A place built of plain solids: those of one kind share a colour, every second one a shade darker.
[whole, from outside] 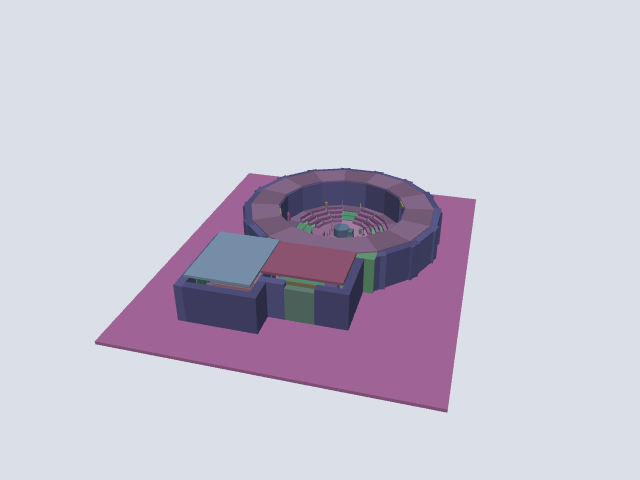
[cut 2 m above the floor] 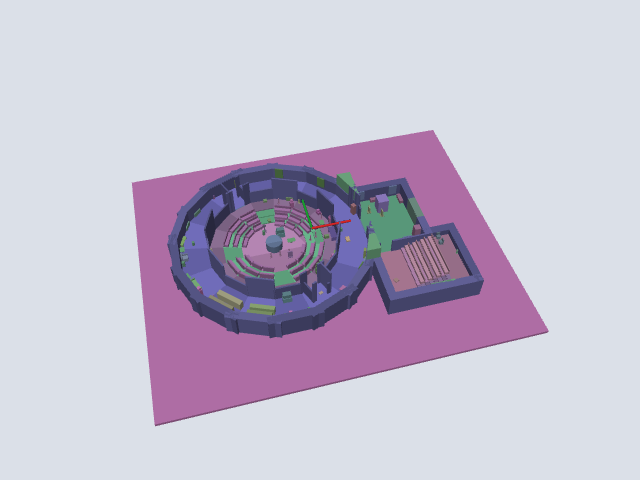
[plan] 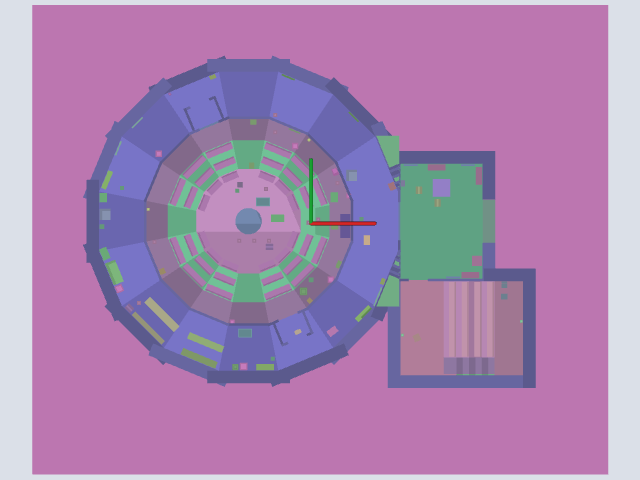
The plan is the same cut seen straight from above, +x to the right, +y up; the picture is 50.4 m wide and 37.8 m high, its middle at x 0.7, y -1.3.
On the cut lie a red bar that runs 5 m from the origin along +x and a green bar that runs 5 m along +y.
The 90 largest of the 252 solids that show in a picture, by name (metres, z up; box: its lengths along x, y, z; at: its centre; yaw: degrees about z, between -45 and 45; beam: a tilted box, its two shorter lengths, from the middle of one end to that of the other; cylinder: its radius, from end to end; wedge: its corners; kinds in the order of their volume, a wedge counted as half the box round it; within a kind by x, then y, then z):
{
 "wall_1": {"box": [1.0, 6.53, 4.72], "at": [-17.19, 0.18, 1.4]},
 "wall_2": {"box": [1.0, 6.52, 4.72], "at": [-16.26, -4.52, 1.4], "yaw": 22.5},
 "wall_3": {"box": [1.0, 6.52, 4.72], "at": [-16.26, 4.87, 1.4], "yaw": -22.5},
 "wall_4": {"box": [6.53, 1.0, 4.72], "at": [-13.6, -8.5, 1.4], "yaw": -45.0},
 "wall_5": {"box": [6.53, 1.0, 4.72], "at": [-13.6, 8.85, 1.4], "yaw": 45.0},
 "wall_6": {"wedge": [[-13.2, -1.38, -0.96], [-13.2, -1.38, 3.76], [-13.01, -1.31, -0.96], [-13.01, -1.31, 3.76], [-11.88, -4.57, -0.96], [-11.88, -4.57, 3.76], [-11.69, -4.49, -0.96], [-11.69, -4.49, 3.76]]},
 "wall_7": {"wedge": [[-13.2, 1.74, -0.96], [-13.2, 1.74, 3.76], [-13.01, 1.67, -0.96], [-13.01, 1.67, 3.76], [-11.88, 4.92, -0.96], [-11.88, 4.92, 3.76], [-11.69, 4.85, -0.96], [-11.69, 4.85, 3.76]]},
 "wall_8": {"box": [3.44, 0.2, 4.72], "at": [-10.68, 5.93, 1.4], "yaw": 45.0},
 "wall_9": {"wedge": [[-10.05, 9.03, -0.96], [-10.05, 9.03, 3.76], [-9.87, 9.11, -0.96], [-9.87, 9.11, 3.76], [-9.25, 7.09, -0.96], [-9.25, 7.09, 3.76], [-9.06, 7.17, -0.96], [-9.06, 7.17, 3.76]]},
 "wall_10": {"wedge": [[-9.67, -6.78, -0.96], [-9.67, -6.78, 3.76], [-9.59, -6.59, -0.96], [-9.59, -6.59, 3.76], [-6.49, -8.09, -0.96], [-6.49, -8.09, 3.76], [-6.41, -7.91, -0.96], [-6.41, -7.91, 3.76]]},
 "wall_11": {"box": [6.52, 1.0, 4.72], "at": [-9.62, -11.16, 1.4], "yaw": -22.5},
 "wall_12": {"box": [6.52, 1.0, 4.72], "at": [-9.62, 11.51, 1.4], "yaw": 22.5},
 "wall_13": {"box": [6.53, 1.0, 4.72], "at": [-4.92, -12.09, 1.4]},
 "wall_14": {"box": [6.53, 1.0, 4.72], "at": [-4.92, 12.45, 1.4]},
 "wall_15": {"wedge": [[-3.44, 8.27, -0.96], [-3.44, 8.27, 3.76], [-3.36, 8.45, -0.96], [-3.36, 8.45, 3.76], [-0.26, 6.95, -0.96], [-0.26, 6.95, 3.76], [-0.18, 7.13, -0.96], [-0.18, 7.13, 3.76]]},
 "wall_16": {"wedge": [[-0.79, -6.81, -0.96], [-0.79, -6.81, 3.76], [-0.6, -6.73, -0.96], [-0.6, -6.73, 3.76], [0.02, -8.75, -0.96], [0.02, -8.75, 3.76], [0.2, -8.68, -0.96], [0.2, -8.68, 3.76]]},
 "wall_17": {"box": [6.52, 1.0, 4.72], "at": [-0.23, -11.16, 1.4], "yaw": 22.5},
 "wall_18": {"box": [6.52, 1.0, 4.72], "at": [-0.23, 11.51, 1.4], "yaw": -22.5},
 "wall_19": {"wedge": [[1.84, -4.49, -0.96], [1.84, -4.49, 3.76], [2.03, -4.57, -0.96], [2.03, -4.57, 3.76], [3.16, -1.31, -0.96], [3.16, -1.31, 3.76], [3.35, -1.38, -0.96], [3.35, -1.38, 3.76]]},
 "wall_20": {"wedge": [[1.84, 4.85, -0.96], [1.84, 4.85, 3.76], [2.03, 4.92, -0.96], [2.03, 4.92, 3.76], [3.16, 1.67, -0.96], [3.16, 1.67, 3.76], [3.35, 1.74, -0.96], [3.35, 1.74, 3.76]]},
 "wall_21": {"box": [6.53, 1.0, 4.72], "at": [3.75, -8.5, 1.4], "yaw": 45.0},
 "wall_22": {"box": [6.53, 1.0, 4.72], "at": [3.75, 8.85, 1.4], "yaw": -45.0},
 "wall_23": {"box": [1.0, 3.32, 4.72], "at": [5.8, -6.0, 1.4], "yaw": -22.5},
 "wall_24": {"box": [1.0, 3.62, 4.72], "at": [5.85, 6.22, 1.4], "yaw": 22.5},
 "wall_25": {"box": [1.0, 8.6, 4.72], "at": [6.54, -8.65, 1.4]},
 "wall_26": {"box": [8.45, 1.0, 4.72], "at": [10.27, 5.2, 1.4]},
 "wall_27": {"box": [4.4, 0.2, 4.72], "at": [11.39, -4.45, 1.4]},
 "wall_28": {"box": [11.65, 1.0, 4.72], "at": [11.87, -12.45, 1.4]},
 "wall_29": {"box": [1.0, 3.03, 4.72], "at": [13.99, -3.04, 1.4]},
 "wall_30": {"box": [1.0, 3.83, 4.72], "at": [13.99, 3.79, 1.4]},
 "wall_31": {"box": [4.11, 1.0, 4.72], "at": [15.64, -4.05, 1.4]},
 "wall_32": {"box": [1.0, 9.4, 4.72], "at": [17.19, -8.25, 1.4]},
 "ground_under_all_1": {"box": [45.35, 36.98, 0.4], "at": [0.72, -1.28, -1.11]},
 "floor_ring_gallery_1": {"wedge": [[-16.79, -2.18, -0.96], [-16.79, -2.18, 0.0], [-14.99, -6.55, -0.96], [-14.99, -6.55, 0.0], [-13.06, -1.44, -0.96], [-13.06, -1.44, 0.0], [-11.82, -4.43, -0.96], [-11.82, -4.43, 0.0]]},
 "floor_ring_gallery_2": {"wedge": [[-16.79, -2.18, -0.96], [-16.79, -2.18, 0.0], [-16.79, 2.54, -0.96], [-16.79, 2.54, 0.0], [-13.06, -1.44, -0.96], [-13.06, -1.44, 0.0], [-13.06, 1.8, -0.96], [-13.06, 1.8, 0.0]]},
 "floor_ring_gallery_3": {"wedge": [[-16.79, 2.54, -0.96], [-16.79, 2.54, 0.0], [-14.99, 6.9, -0.96], [-14.99, 6.9, 0.0], [-13.06, 1.8, -0.96], [-13.06, 1.8, 0.0], [-11.82, 4.79, -0.96], [-11.82, 4.79, 0.0]]},
 "floor_ring_gallery_4": {"wedge": [[-14.99, -6.54, -0.96], [-14.99, -6.54, 0.0], [-11.83, -4.43, -0.96], [-11.83, -4.43, 0.0], [-11.65, -9.88, -0.96], [-11.65, -9.88, 0.0], [-9.53, -6.72, -0.96], [-9.53, -6.72, 0.0]]},
 "floor_ring_gallery_5": {"wedge": [[-14.99, 6.9, -0.96], [-14.99, 6.9, 0.0], [-11.83, 4.79, -0.96], [-11.83, 4.79, 0.0], [-11.65, 10.24, -0.96], [-11.65, 10.24, 0.0], [-9.53, 7.08, -0.96], [-9.53, 7.08, 0.0]]},
 "floor_ring_gallery_6": {"wedge": [[-11.65, -9.88, -0.96], [-11.65, -9.88, 0.0], [-9.54, -6.72, -0.96], [-9.54, -6.72, 0.0], [-7.28, -11.69, -0.96], [-7.28, -11.69, 0.0], [-6.54, -7.96, -0.96], [-6.54, -7.96, 0.0]]},
 "floor_ring_gallery_7": {"wedge": [[-11.65, 10.24, -0.96], [-11.65, 10.24, 0.0], [-9.54, 7.08, -0.96], [-9.54, 7.08, 0.0], [-7.28, 12.05, -0.96], [-7.28, 12.05, 0.0], [-6.54, 8.32, -0.96], [-6.54, 8.32, 0.0]]},
 "floor_ring_gallery_8": {"wedge": [[-7.29, -11.69, -0.96], [-7.29, -11.69, 0.0], [-6.55, -7.96, -0.96], [-6.55, -7.96, 0.0], [-3.3, -7.96, -0.96], [-3.3, -7.96, 0.0], [-2.56, -11.69, -0.96], [-2.56, -11.69, 0.0]]},
 "floor_ring_gallery_9": {"wedge": [[-7.29, 12.05, -0.96], [-7.29, 12.05, 0.0], [-6.55, 8.32, -0.96], [-6.55, 8.32, 0.0], [-3.3, 8.32, -0.96], [-3.3, 8.32, 0.0], [-2.56, 12.05, -0.96], [-2.56, 12.05, 0.0]]},
 "floor_ring_gallery_10": {"wedge": [[-3.31, -7.96, -0.96], [-3.31, -7.96, 0.0], [-2.57, -11.69, -0.96], [-2.57, -11.69, 0.0], [-0.31, -6.72, -0.96], [-0.31, -6.72, 0.0], [1.8, -9.88, -0.96], [1.8, -9.88, 0.0]]},
 "floor_ring_gallery_11": {"wedge": [[-3.31, 8.32, -0.96], [-3.31, 8.32, 0.0], [-2.57, 12.05, -0.96], [-2.57, 12.05, 0.0], [-0.31, 7.08, -0.96], [-0.31, 7.08, 0.0], [1.8, 10.24, -0.96], [1.8, 10.24, 0.0]]},
 "floor_ring_gallery_12": {"wedge": [[-0.32, -6.72, -0.96], [-0.32, -6.72, 0.0], [1.8, -9.88, -0.96], [1.8, -9.88, 0.0], [1.98, -4.43, -0.96], [1.98, -4.43, 0.0], [5.14, -6.54, -0.96], [5.14, -6.54, 0.0]]},
 "floor_ring_gallery_13": {"wedge": [[-0.32, 7.08, -0.96], [-0.32, 7.08, 0.0], [1.8, 10.24, -0.96], [1.8, 10.24, 0.0], [1.98, 4.79, -0.96], [1.98, 4.79, 0.0], [5.14, 6.9, -0.96], [5.14, 6.9, 0.0]]},
 "floor_ring_gallery_14": {"wedge": [[1.97, -4.43, -0.96], [1.97, -4.43, 0.0], [3.21, -1.44, -0.96], [3.21, -1.44, 0.0], [5.14, -6.55, -0.96], [5.14, -6.55, 0.0], [6.94, -2.18, -0.96], [6.94, -2.18, 0.0]]},
 "floor_ring_gallery_15": {"wedge": [[1.97, 4.79, -0.96], [1.97, 4.79, 0.0], [3.21, 1.8, -0.96], [3.21, 1.8, 0.0], [5.14, 6.9, -0.96], [5.14, 6.9, 0.0], [6.94, 2.54, -0.96], [6.94, 2.54, 0.0]]},
 "floor_ring_gallery_16": {"wedge": [[3.21, -1.44, -0.96], [3.21, -1.44, 0.0], [3.21, 1.8, -0.96], [3.21, 1.8, 0.0], [6.94, -2.18, -0.96], [6.94, -2.18, 0.0], [6.94, 2.54, -0.96], [6.94, 2.54, 0.0]]},
 "floor_lecture_room_1": {"box": [9.85, 7.6, 0.96], "at": [11.87, -8.25, -0.48]},
 "floor_entrance_1": {"box": [6.65, 9.25, 0.96], "at": [10.27, 0.18, -0.48]},
 "floor_dome_walk_1": {"wedge": [[-13.07, -1.44, -0.96], [-13.07, -1.44, 0.0], [-11.83, -4.43, -0.96], [-11.83, -4.43, 0.0], [-11.3, -1.09, -0.96], [-11.3, -1.09, 0.0], [-10.33, -3.43, -0.96], [-10.33, -3.43, 0.0]]},
 "floor_dome_walk_2": {"wedge": [[-13.07, 1.8, -0.96], [-13.07, 1.8, 0.0], [-11.83, 4.79, -0.96], [-11.83, 4.79, 0.0], [-11.3, 1.45, -0.96], [-11.3, 1.45, 0.0], [-10.33, 3.79, -0.96], [-10.33, 3.79, 0.0]]},
 "floor_dome_walk_3": {"wedge": [[-11.83, -4.43, -0.96], [-11.83, -4.43, 0.0], [-10.33, -3.43, -0.96], [-10.33, -3.43, 0.0], [-9.54, -6.73, -0.96], [-9.54, -6.73, 0.0], [-8.53, -5.22, -0.96], [-8.53, -5.22, 0.0]]},
 "floor_dome_walk_4": {"wedge": [[-11.83, 4.79, -0.96], [-11.83, 4.79, 0.0], [-10.33, 3.79, -0.96], [-10.33, 3.79, 0.0], [-9.54, 7.08, -0.96], [-9.54, 7.08, 0.0], [-8.53, 5.58, -0.96], [-8.53, 5.58, 0.0]]},
 "floor_dome_walk_5": {"wedge": [[-9.54, -6.72, -0.96], [-9.54, -6.72, 0.0], [-8.54, -5.22, -0.96], [-8.54, -5.22, 0.0], [-6.54, -7.96, -0.96], [-6.54, -7.96, 0.0], [-6.19, -6.19, -0.96], [-6.19, -6.19, 0.0]]},
 "floor_dome_walk_6": {"wedge": [[-9.54, 7.08, -0.96], [-9.54, 7.08, 0.0], [-8.54, 5.58, -0.96], [-8.54, 5.58, 0.0], [-6.54, 8.32, -0.96], [-6.54, 8.32, 0.0], [-6.19, 6.55, -0.96], [-6.19, 6.55, 0.0]]},
 "floor_dome_walk_7": {"wedge": [[-3.66, -6.19, -0.96], [-3.66, -6.19, 0.0], [-3.31, -7.96, -0.96], [-3.31, -7.96, 0.0], [-1.31, -5.22, -0.96], [-1.31, -5.22, 0.0], [-0.31, -6.72, -0.96], [-0.31, -6.72, 0.0]]},
 "floor_dome_walk_8": {"wedge": [[-3.66, 6.55, -0.96], [-3.66, 6.55, 0.0], [-3.31, 8.32, -0.96], [-3.31, 8.32, 0.0], [-1.31, 5.58, -0.96], [-1.31, 5.58, 0.0], [-0.31, 7.08, -0.96], [-0.31, 7.08, 0.0]]},
 "floor_dome_walk_9": {"wedge": [[-1.32, -5.22, -0.96], [-1.32, -5.22, 0.0], [-0.31, -6.73, -0.96], [-0.31, -6.73, 0.0], [0.48, -3.43, -0.96], [0.48, -3.43, 0.0], [1.98, -4.43, -0.96], [1.98, -4.43, 0.0]]},
 "floor_dome_walk_10": {"wedge": [[-1.32, 5.58, -0.96], [-1.32, 5.58, 0.0], [-0.31, 7.08, -0.96], [-0.31, 7.08, 0.0], [0.48, 3.79, -0.96], [0.48, 3.79, 0.0], [1.98, 4.79, -0.96], [1.98, 4.79, 0.0]]},
 "floor_dome_walk_11": {"wedge": [[0.48, -3.43, -0.96], [0.48, -3.43, 0.0], [1.45, -1.09, -0.96], [1.45, -1.09, 0.0], [1.98, -4.43, -0.96], [1.98, -4.43, 0.0], [3.22, -1.44, -0.96], [3.22, -1.44, 0.0]]},
 "floor_dome_walk_12": {"wedge": [[0.48, 3.79, -0.96], [0.48, 3.79, 0.0], [1.45, 1.45, -0.96], [1.45, 1.45, 0.0], [1.98, 4.79, -0.96], [1.98, 4.79, 0.0], [3.22, 1.8, -0.96], [3.22, 1.8, 0.0]]},
 "ceil_ring_gallery_1": {"wedge": [[-16.79, -2.18, 3.6], [-16.79, -2.18, 3.9], [-14.99, -6.55, 3.6], [-14.99, -6.55, 3.9], [-13.16, -1.46, 3.6], [-13.16, -1.46, 3.9], [-11.91, -4.49, 3.6], [-11.91, -4.49, 3.9]]},
 "ceil_ring_gallery_2": {"wedge": [[-16.79, 2.54, 3.6], [-16.79, 2.54, 3.9], [-14.99, 6.9, 3.6], [-14.99, 6.9, 3.9], [-13.16, 1.82, 3.6], [-13.16, 1.82, 3.9], [-11.91, 4.85, 3.6], [-11.91, 4.85, 3.9]]},
 "ceil_ring_gallery_3": {"wedge": [[-14.99, -6.54, 3.6], [-14.99, -6.54, 3.9], [-11.91, -4.49, 3.6], [-11.91, -4.49, 3.9], [-11.65, -9.88, 3.6], [-11.65, -9.88, 3.9], [-9.59, -6.8, 3.6], [-9.59, -6.8, 3.9]]},
 "ceil_ring_gallery_4": {"wedge": [[-14.99, 6.9, 3.6], [-14.99, 6.9, 3.9], [-11.91, 4.84, 3.6], [-11.91, 4.84, 3.9], [-11.65, 10.24, 3.6], [-11.65, 10.24, 3.9], [-9.59, 7.16, 3.6], [-9.59, 7.16, 3.9]]},
 "ceil_ring_gallery_5": {"wedge": [[-11.65, -9.88, 3.6], [-11.65, -9.88, 3.9], [-9.59, -6.8, 3.6], [-9.59, -6.8, 3.9], [-7.28, -11.69, 3.6], [-7.28, -11.69, 3.9], [-6.56, -8.06, 3.6], [-6.56, -8.06, 3.9]]},
 "ceil_ring_gallery_6": {"wedge": [[-11.65, 10.24, 3.6], [-11.65, 10.24, 3.9], [-9.59, 7.16, 3.6], [-9.59, 7.16, 3.9], [-7.28, 12.05, 3.6], [-7.28, 12.05, 3.9], [-6.56, 8.42, 3.6], [-6.56, 8.42, 3.9]]},
 "ceil_ring_gallery_7": {"wedge": [[-3.29, -8.06, 3.6], [-3.29, -8.06, 3.9], [-2.57, -11.69, 3.6], [-2.57, -11.69, 3.9], [-0.26, -6.8, 3.6], [-0.26, -6.8, 3.9], [1.8, -9.88, 3.6], [1.8, -9.88, 3.9]]},
 "ceil_ring_gallery_8": {"wedge": [[-3.29, 8.42, 3.6], [-3.29, 8.42, 3.9], [-2.57, 12.05, 3.6], [-2.57, 12.05, 3.9], [-0.26, 7.16, 3.6], [-0.26, 7.16, 3.9], [1.8, 10.24, 3.6], [1.8, 10.24, 3.9]]},
 "ceil_ring_gallery_9": {"wedge": [[-0.26, -6.8, 3.6], [-0.26, -6.8, 3.9], [1.8, -9.88, 3.6], [1.8, -9.88, 3.9], [2.06, -4.49, 3.6], [2.06, -4.49, 3.9], [5.14, -6.54, 3.6], [5.14, -6.54, 3.9]]},
 "ceil_ring_gallery_10": {"wedge": [[-0.26, 7.16, 3.6], [-0.26, 7.16, 3.9], [1.8, 10.24, 3.6], [1.8, 10.24, 3.9], [2.06, 4.84, 3.6], [2.06, 4.84, 3.9], [5.14, 6.9, 3.6], [5.14, 6.9, 3.9]]},
 "ceil_ring_gallery_11": {"wedge": [[2.06, -4.49, 3.6], [2.06, -4.49, 3.9], [3.31, -1.46, 3.6], [3.31, -1.46, 3.9], [5.14, -6.55, 3.6], [5.14, -6.55, 3.9], [6.94, -2.18, 3.6], [6.94, -2.18, 3.9]]},
 "ceil_ring_gallery_12": {"wedge": [[2.06, 4.85, 3.6], [2.06, 4.85, 3.9], [3.31, 1.82, 3.6], [3.31, 1.82, 3.9], [5.14, 6.9, 3.6], [5.14, 6.9, 3.9], [6.94, 2.54, 3.6], [6.94, 2.54, 3.9]]},
 "step_lecture_tier_1": {"box": [1.0, 6.0, 1.25], "at": [10.94, -7.55, -0.34]},
 "step_lecture_tier_2": {"box": [1.0, 6.0, 1.54], "at": [11.94, -7.55, -0.19]},
 "step_lecture_tier_3": {"box": [1.0, 6.0, 1.83], "at": [12.94, -7.55, -0.04]},
 "step_lecture_tier_4": {"box": [1.0, 6.0, 2.12], "at": [13.94, -7.55, 0.1]},
 "floor_lecture_back_1": {"box": [2.35, 7.6, 2.12], "at": [15.62, -8.25, 0.1]},
 "wall_mass_1": {"wedge": [[5.14, -6.54, -0.96], [5.14, -6.54, 3.76], [6.94, -6.54, -0.96], [6.94, -6.54, 3.76], [6.94, -2.18, -0.96], [6.94, -2.18, -0.96], [6.94, -2.18, 3.76], [6.94, -2.18, 3.76]]},
 "wall_mass_2": {"wedge": [[5.14, 6.9, -0.96], [5.14, 6.9, 3.76], [6.94, 2.54, -0.96], [6.94, 2.54, -0.96], [6.94, 2.54, 3.76], [6.94, 2.54, 3.76], [6.94, 6.9, -0.96], [6.94, 6.9, 3.76]]},
 "ceil_lecture_room_1": {"box": [9.85, 7.6, 0.3], "at": [11.87, -8.25, 4.55]},
 "floor_dome_low_1": {"wedge": [[-9.05, -0.64, -0.96], [-9.05, -0.64, -0.36], [-9.05, 1.0, -0.96], [-9.05, 1.0, -0.36], [-8.43, 2.52, -0.96], [-8.43, 2.52, -0.36], [-7.26, 3.68, -0.96], [-7.26, 3.68, -0.36], [-5.75, 4.31, -0.96], [-5.75, 4.31, -0.36], [-4.1, 4.31, -0.96], [-4.1, 4.31, -0.36], [-2.59, 3.68, -0.96], [-2.59, 3.68, -0.36], [-0.8, -0.64, -0.96], [-0.8, -0.64, -0.36]]},
 "floor_dome_low_2": {"wedge": [[-9.05, -0.64, -0.96], [-9.05, -0.64, -0.36], [-8.43, -2.16, -0.96], [-8.43, -2.16, -0.36], [-7.26, -3.32, -0.96], [-7.26, -3.32, -0.36], [-5.75, -3.95, -0.96], [-5.75, -3.95, -0.36], [-4.1, -3.95, -0.96], [-4.1, -3.95, -0.36], [-2.59, -3.32, -0.96], [-2.59, -3.32, -0.36], [-1.42, -2.16, -0.96], [-1.42, -2.16, -0.36], [-0.8, -0.64, -0.96], [-0.8, -0.64, -0.36]]},
 "ceil_entrance_1": {"box": [6.65, 9.25, 0.3], "at": [10.27, 0.18, 4.35]},
 "door_leaf_1": {"box": [0.97, 3.4, 4.23], "at": [14.01, 0.18, 1.16]},
 "paybox_1": {"box": [1.4, 1.4, 2.4], "at": [10.27, 2.8, 1.2]},
 "bar_ring_gallery_1": {"wedge": [[-13.15, -6.22, -0.01], [-13.15, -6.22, 1.1], [-12.69, -5.76, -0.01], [-12.69, -5.76, 1.1], [-10.81, -8.55, -0.01], [-10.81, -8.55, 1.1], [-10.35, -8.09, -0.01], [-10.35, -8.09, 1.1]]},
 "cloakroom_ring_gallery_1": {"wedge": [[-10.28, -10.31, -0.01], [-10.28, -10.31, 1.75], [-10.07, -9.8, -0.01], [-10.07, -9.8, 1.75], [-7.56, -11.44, -0.01], [-7.56, -11.44, 1.75], [-7.35, -10.93, -0.01], [-7.35, -10.93, 1.75]]}
}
